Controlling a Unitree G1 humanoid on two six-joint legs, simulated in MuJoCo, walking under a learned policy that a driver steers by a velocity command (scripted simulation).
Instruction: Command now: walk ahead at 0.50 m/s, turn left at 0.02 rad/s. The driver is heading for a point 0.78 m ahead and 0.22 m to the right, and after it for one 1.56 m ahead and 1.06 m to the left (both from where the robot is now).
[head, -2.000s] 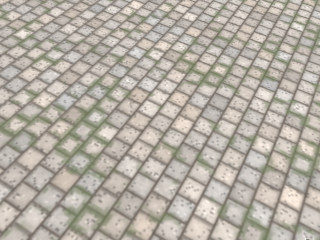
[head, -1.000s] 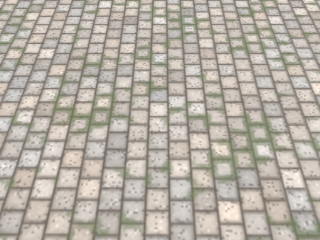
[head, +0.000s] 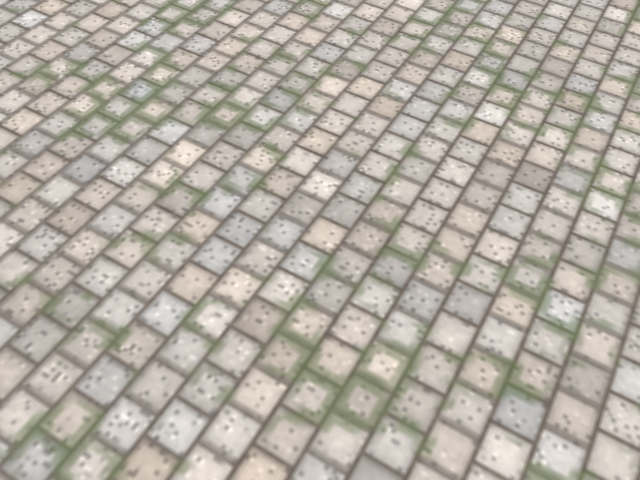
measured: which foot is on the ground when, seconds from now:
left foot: down 0.00-0.34, up 0.36-0.80, down 0.82-1.00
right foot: up 0.00-0.32, down 0.34-0.82, up 0.84-1.00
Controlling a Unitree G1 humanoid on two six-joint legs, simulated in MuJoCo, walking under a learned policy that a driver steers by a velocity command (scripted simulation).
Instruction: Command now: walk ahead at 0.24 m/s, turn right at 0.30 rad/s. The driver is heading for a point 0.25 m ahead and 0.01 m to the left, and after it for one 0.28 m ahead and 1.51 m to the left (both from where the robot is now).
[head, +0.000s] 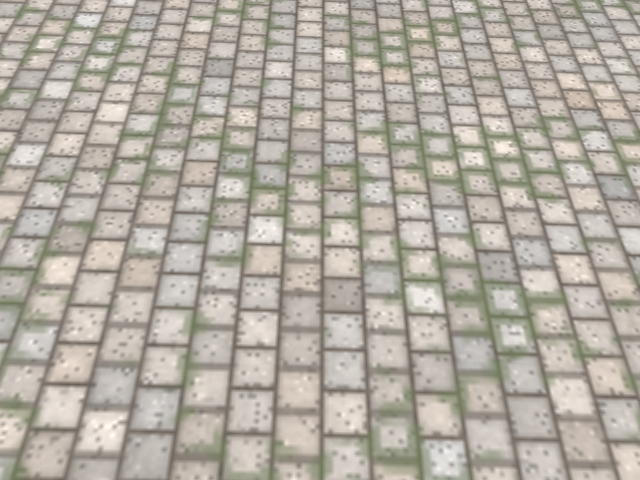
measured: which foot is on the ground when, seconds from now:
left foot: down 0.00-0.24, up 0.26-0.54, down 0.56-1.00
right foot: up 0.00-0.20, down 0.22-0.56, up 0.58-1.00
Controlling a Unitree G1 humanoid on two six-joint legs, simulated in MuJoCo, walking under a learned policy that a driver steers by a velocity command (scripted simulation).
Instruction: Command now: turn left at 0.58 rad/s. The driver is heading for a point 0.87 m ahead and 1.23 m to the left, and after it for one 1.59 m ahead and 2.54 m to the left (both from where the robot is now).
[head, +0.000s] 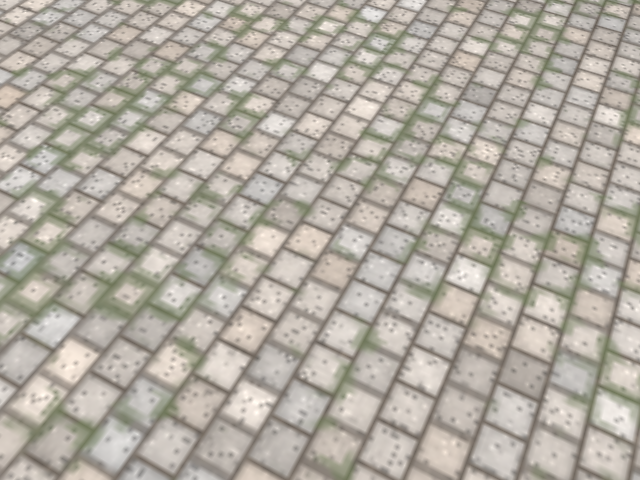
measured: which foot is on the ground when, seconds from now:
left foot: down 0.00-0.08, up 0.10-0.54, down 0.56-1.00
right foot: up 0.00-0.06, down 0.08-0.56, up 0.58-1.00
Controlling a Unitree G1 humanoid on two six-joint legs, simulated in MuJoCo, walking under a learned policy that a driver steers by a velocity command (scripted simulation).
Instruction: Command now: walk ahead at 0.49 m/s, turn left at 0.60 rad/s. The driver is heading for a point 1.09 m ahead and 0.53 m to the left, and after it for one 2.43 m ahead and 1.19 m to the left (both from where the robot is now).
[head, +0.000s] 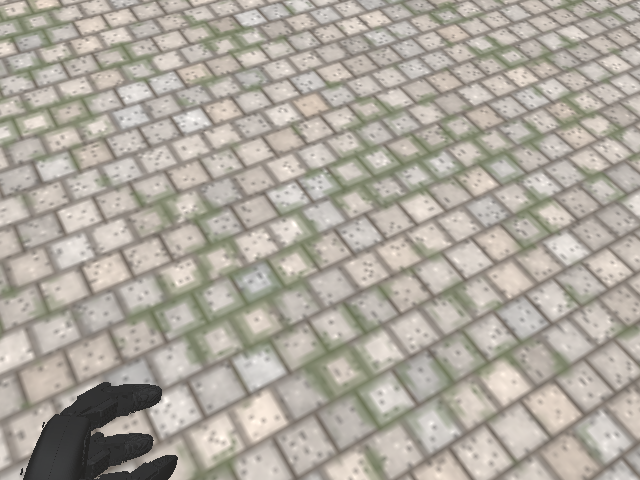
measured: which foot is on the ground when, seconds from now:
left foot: down 0.00-0.08, up 0.10-0.56, down 0.58-1.00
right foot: up 0.00-0.04, down 0.06-0.58, up 0.60-1.00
